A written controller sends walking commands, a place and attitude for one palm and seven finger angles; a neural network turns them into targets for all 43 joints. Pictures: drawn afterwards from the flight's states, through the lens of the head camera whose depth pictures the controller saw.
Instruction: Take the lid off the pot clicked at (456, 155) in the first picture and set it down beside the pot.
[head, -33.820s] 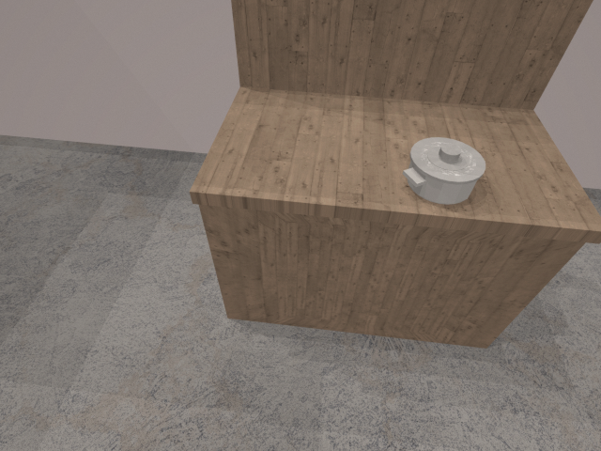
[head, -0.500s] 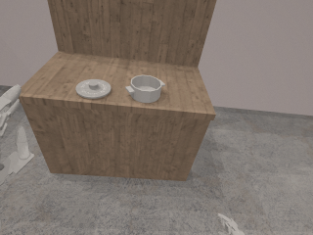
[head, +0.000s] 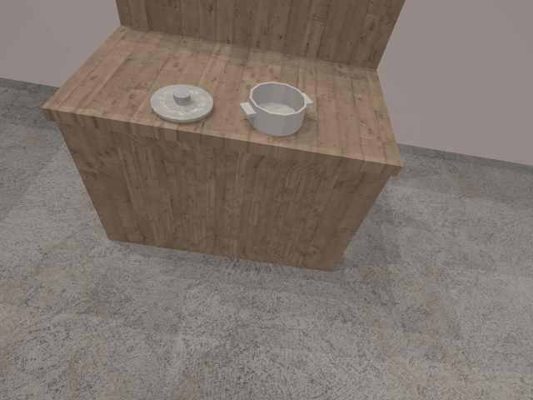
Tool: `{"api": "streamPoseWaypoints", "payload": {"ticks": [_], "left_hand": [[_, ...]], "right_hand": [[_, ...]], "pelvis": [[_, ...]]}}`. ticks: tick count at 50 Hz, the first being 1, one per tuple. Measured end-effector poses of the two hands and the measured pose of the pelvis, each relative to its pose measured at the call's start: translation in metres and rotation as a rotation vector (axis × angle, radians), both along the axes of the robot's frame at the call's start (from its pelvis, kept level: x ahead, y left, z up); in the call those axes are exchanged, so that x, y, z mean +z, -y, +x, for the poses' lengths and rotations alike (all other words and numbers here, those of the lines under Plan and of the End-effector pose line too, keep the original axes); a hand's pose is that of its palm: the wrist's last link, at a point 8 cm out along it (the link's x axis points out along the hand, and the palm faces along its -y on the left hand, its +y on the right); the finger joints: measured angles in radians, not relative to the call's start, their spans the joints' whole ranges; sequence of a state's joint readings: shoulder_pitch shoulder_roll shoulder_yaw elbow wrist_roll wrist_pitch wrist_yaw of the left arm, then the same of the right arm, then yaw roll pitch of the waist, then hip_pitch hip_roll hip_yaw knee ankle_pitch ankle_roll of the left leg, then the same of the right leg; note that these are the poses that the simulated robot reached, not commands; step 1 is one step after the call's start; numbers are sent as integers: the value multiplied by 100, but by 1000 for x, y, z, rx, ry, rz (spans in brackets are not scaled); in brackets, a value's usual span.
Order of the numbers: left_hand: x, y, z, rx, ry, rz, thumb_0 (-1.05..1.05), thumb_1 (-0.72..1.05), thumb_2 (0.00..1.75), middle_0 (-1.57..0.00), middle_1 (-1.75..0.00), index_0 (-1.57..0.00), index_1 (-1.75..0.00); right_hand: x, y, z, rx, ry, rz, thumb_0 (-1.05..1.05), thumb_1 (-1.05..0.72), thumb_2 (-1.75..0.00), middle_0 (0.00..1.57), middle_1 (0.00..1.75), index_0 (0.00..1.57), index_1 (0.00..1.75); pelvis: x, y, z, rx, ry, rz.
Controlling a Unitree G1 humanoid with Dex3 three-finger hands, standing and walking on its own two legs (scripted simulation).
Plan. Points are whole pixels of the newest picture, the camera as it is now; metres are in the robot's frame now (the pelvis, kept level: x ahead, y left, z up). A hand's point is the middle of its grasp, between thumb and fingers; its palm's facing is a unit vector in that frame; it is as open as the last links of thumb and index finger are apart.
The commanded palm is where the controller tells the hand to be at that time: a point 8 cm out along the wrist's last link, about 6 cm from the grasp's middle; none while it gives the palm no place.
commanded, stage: stop stepping back and stand still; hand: left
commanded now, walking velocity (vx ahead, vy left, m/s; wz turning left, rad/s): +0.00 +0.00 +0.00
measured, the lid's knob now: (181, 95) +0.85 +0.27 -0.05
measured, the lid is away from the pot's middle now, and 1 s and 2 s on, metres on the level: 0.26 0.26 0.26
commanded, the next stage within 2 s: let the arm hang, fingers relaxed in 0.62 s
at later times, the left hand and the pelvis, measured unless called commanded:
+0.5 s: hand (170, 380) +0.18 +0.15 -0.15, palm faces -0.01 -0.98 -0.19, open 7.4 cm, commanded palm none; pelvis +0.08 +0.00 +0.02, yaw -1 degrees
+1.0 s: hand out of the picture +0.09 +0.18 -0.15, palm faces -0.02 -0.97 -0.24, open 7.4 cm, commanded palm none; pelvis +0.05 -0.01 +0.02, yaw -1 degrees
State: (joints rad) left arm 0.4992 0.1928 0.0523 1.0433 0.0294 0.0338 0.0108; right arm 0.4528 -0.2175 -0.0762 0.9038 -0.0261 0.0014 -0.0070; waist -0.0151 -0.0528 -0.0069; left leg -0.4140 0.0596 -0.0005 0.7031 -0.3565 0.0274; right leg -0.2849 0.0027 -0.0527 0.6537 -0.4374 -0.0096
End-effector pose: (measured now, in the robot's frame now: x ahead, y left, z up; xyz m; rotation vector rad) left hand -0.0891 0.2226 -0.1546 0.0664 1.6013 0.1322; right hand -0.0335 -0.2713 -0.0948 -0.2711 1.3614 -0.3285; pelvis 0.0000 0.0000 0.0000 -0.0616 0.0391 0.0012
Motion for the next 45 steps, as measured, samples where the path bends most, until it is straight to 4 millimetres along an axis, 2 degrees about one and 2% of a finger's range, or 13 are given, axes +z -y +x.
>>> {"api": "streamPoseWaypoints", "payload": {"ticks": [2,4,9,13,18,22,26,31,39,45], "left_hand": [[5,-9,5,-16,-27,6,1,93,90,-20,-30,-20,-29],[12,-17,24,-34,-14,21,2,93,90,-20,-30,-20,-29],[24,-24,104,-68,171,74,1,92,90,-20,-30,-20,-29],[28,-17,167,-86,315,112,1,91,90,-20,-30,-20,-29],[37,1,225,-105,419,98,0,91,90,-20,-30,-20,-29],[36,14,251,-116,443,74,0,91,90,-20,-30,-20,-29],[36,20,260,-124,431,64,0,91,90,-20,-30,-20,-29],[36,14,256,-127,405,82,0,91,90,-20,-30,-20,-29],[39,-2,223,-126,345,127,0,91,90,-20,-30,-20,-29],[41,-7,193,-119,299,131,0,91,90,-20,-30,-20,-29]], "right_hand": [[-4,-12,-1,-13,-19,20,1,-91,-90,19,30,19,30],[-6,-26,0,-25,-31,57,1,-91,-90,19,30,19,30],[-19,-60,12,-27,-57,178,0,-91,-90,19,30,20,30],[-35,-77,34,-35,-48,262,0,-91,-90,20,30,20,30],[-40,-82,59,-48,-39,287,3,-93,-90,20,30,20,30],[-39,-74,72,-73,-22,263,3,-93,-90,20,30,20,30],[-34,-62,84,-89,-9,226,2,-93,-90,20,30,20,30],[-32,-46,96,-72,6,191,1,-92,-90,20,30,20,30],[-28,-31,108,-27,46,174,0,-91,-90,19,30,20,30],[-25,-29,105,2,51,183,0,-91,-90,19,30,20,30]], "pelvis": [[3,-4,4,-13,4,21],[9,-5,9,-15,6,37],[17,-3,26,-7,12,55],[13,2,41,-8,25,78],[15,3,61,-8,31,69],[15,4,74,-18,33,70],[18,5,78,-22,30,73],[18,6,76,-26,19,73],[20,9,64,-26,33,69],[23,11,57,-22,41,62]]}}
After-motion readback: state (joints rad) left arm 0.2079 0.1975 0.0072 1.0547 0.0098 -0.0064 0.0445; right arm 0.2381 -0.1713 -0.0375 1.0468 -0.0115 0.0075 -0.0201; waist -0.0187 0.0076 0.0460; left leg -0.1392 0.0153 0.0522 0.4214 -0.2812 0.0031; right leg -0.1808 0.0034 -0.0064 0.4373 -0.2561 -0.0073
